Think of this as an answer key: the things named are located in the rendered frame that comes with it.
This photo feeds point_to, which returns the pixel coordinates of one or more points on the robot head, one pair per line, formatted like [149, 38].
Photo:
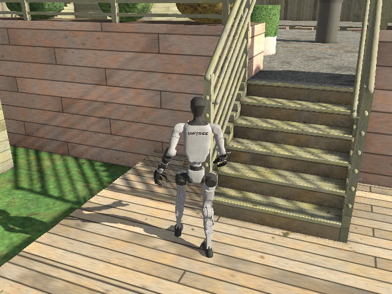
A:
[197, 106]

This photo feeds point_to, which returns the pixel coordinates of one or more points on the right robot forearm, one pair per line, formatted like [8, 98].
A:
[223, 158]

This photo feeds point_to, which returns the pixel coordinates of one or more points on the robot left hand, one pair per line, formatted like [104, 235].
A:
[157, 177]

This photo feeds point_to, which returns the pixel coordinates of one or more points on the robot left upper arm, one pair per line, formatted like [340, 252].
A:
[177, 129]

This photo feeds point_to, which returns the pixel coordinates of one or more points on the robot right upper arm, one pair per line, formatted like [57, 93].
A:
[217, 131]

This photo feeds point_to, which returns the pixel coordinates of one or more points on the left robot forearm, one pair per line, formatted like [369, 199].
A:
[164, 162]

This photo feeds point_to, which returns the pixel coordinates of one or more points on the right robot shin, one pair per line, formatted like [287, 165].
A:
[208, 224]

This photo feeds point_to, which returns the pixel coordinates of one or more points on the robot right hand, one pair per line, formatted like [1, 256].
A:
[218, 160]

